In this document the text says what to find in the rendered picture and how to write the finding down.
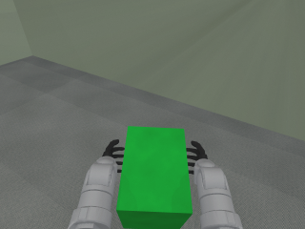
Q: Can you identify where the carton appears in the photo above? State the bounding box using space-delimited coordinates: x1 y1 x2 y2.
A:
116 126 193 229

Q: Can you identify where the left robot hand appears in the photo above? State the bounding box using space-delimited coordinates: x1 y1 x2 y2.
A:
102 139 125 173

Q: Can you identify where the right robot hand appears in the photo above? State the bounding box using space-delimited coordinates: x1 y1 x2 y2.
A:
186 140 208 175

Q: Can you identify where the left robot forearm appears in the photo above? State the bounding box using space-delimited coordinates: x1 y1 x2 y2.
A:
68 156 118 229

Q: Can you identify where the right robot forearm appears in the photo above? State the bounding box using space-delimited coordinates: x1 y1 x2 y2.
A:
193 158 243 229

